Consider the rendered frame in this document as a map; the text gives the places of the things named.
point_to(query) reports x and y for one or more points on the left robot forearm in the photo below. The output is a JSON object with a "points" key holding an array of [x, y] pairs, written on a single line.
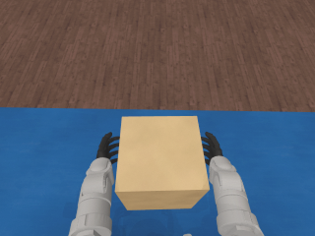
{"points": [[93, 212]]}

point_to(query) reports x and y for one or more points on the right robot hand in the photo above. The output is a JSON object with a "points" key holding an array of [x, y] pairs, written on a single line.
{"points": [[213, 147]]}

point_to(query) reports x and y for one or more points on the left robot hand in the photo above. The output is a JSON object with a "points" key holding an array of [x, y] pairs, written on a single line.
{"points": [[104, 148]]}

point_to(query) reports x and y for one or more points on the right robot forearm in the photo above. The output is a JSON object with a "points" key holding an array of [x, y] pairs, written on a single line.
{"points": [[234, 213]]}

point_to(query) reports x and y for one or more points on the carton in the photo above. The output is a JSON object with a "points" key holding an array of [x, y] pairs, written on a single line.
{"points": [[161, 163]]}

